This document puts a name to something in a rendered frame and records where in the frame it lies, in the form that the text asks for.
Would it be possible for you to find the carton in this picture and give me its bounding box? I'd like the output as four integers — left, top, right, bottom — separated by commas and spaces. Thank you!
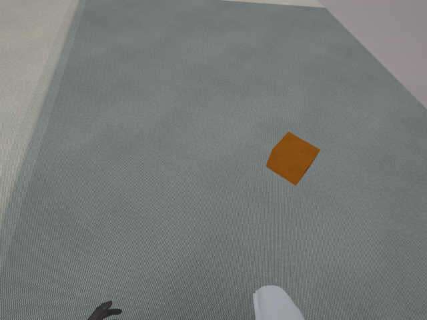
266, 132, 320, 185

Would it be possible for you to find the left robot hand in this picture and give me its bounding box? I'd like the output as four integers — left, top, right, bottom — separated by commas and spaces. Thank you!
88, 301, 122, 320

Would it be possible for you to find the right robot thigh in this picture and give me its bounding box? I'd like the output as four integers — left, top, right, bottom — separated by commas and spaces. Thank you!
253, 285, 305, 320

